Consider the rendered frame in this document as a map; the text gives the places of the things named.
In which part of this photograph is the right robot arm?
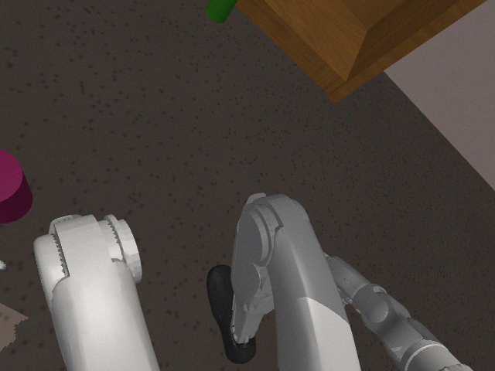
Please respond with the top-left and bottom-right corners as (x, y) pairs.
(352, 284), (473, 371)

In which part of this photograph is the right robot foot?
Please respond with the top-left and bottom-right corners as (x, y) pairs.
(207, 264), (256, 364)

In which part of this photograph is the bookshelf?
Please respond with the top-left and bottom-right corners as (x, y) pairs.
(235, 0), (487, 103)

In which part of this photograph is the right robot hand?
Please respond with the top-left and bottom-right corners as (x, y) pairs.
(323, 252), (371, 307)

